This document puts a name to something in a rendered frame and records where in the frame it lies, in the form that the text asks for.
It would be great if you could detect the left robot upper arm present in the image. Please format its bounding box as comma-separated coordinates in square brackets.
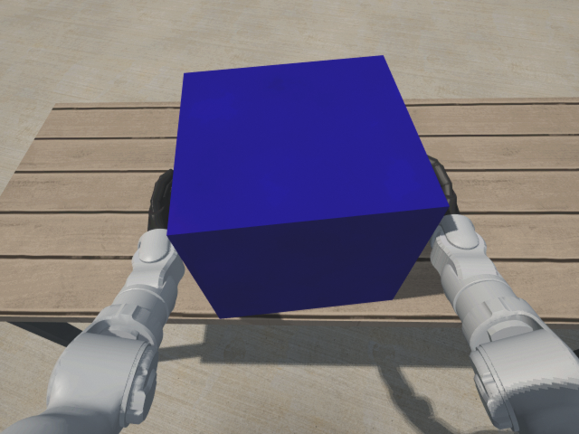
[0, 333, 158, 434]

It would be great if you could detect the right robot forearm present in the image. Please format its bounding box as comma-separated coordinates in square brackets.
[429, 214, 579, 373]

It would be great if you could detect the left robot hand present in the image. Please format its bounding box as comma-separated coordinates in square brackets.
[147, 169, 174, 231]

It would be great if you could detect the left robot forearm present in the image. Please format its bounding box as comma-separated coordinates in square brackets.
[46, 229, 185, 407]

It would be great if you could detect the carton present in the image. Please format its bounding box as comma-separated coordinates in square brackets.
[166, 55, 450, 319]

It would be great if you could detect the right robot hand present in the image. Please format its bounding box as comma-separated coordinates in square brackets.
[427, 155, 460, 216]

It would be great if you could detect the right robot upper arm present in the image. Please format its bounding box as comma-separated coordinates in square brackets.
[469, 329, 579, 434]

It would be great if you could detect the table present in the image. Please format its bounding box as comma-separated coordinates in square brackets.
[0, 97, 579, 358]

